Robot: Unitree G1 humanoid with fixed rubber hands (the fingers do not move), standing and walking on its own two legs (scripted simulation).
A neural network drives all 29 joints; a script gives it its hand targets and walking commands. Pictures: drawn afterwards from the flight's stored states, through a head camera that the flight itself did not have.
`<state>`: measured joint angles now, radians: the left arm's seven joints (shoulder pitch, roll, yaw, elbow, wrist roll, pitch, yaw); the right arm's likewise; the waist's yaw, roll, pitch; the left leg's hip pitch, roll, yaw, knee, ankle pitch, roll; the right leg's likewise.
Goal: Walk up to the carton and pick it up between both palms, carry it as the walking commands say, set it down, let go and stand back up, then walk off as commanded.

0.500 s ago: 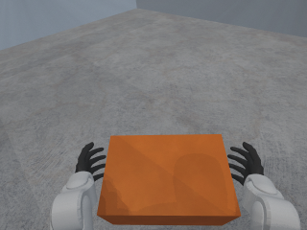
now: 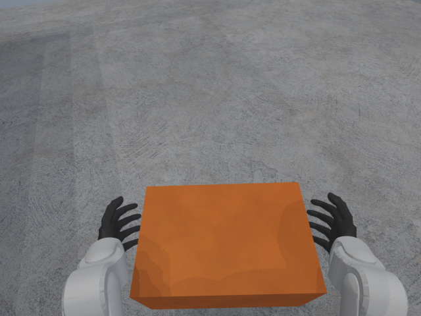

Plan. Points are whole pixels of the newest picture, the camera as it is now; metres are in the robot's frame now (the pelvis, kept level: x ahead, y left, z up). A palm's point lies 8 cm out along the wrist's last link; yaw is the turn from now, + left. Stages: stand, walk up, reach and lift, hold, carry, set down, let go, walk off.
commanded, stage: carry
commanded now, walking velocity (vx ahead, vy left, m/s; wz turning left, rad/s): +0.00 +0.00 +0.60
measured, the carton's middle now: (223, 246) +0.27 +0.02 -0.02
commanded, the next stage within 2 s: none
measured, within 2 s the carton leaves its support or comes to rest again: neither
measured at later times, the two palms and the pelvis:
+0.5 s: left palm (84, 277) +0.17 +0.20 +0.12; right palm (342, 233) +0.25 -0.16 +0.11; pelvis -0.03 -0.03 +0.01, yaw +12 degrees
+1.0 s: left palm (49, 305) +0.13 +0.23 +0.12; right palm (325, 250) +0.22 -0.12 +0.12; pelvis -0.06 +0.00 +0.01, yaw +13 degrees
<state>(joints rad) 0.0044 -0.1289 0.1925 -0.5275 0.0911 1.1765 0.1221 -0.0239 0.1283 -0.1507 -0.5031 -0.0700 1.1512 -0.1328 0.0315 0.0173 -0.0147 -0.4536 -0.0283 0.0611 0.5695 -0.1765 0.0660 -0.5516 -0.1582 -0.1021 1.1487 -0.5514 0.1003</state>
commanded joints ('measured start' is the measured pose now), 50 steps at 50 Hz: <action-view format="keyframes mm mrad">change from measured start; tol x16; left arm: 1 -521 -969 -903 -181 -469 -44 -263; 13 -423 -763 -759 -48 -377 0 -238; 50 -542 -816 -768 -40 -391 28 -243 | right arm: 1 -368 907 747 -131 343 -14 260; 50 -474 835 752 -19 338 63 235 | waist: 1 -42 98 -371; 10 -27 184 -315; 14 -13 -340 -177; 17 -32 -108 -105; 24 -21 -219 -303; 31 -31 150 -397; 50 -27 10 -269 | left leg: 1 293 254 -306 -257 4 61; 11 96 139 -238 -333 -157 -91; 14 -229 -26 -29 333 -286 -103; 16 -178 38 -53 504 -244 -89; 24 13 10 85 10 -86 -55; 26 206 38 60 -196 132 -46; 30 508 280 -167 -95 735 15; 36 227 179 -109 -209 59 -6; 50 192 162 -106 -225 -5 -28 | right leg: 1 -16 23 31 -22 73 -7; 11 429 117 -52 -802 115 -68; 13 519 -246 376 -950 60 -154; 16 283 -233 148 -919 216 -206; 24 490 -126 40 -661 947 -186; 27 415 -66 1 -552 793 -102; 30 175 19 -19 -537 117 -51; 50 292 -6 3 -735 285 -82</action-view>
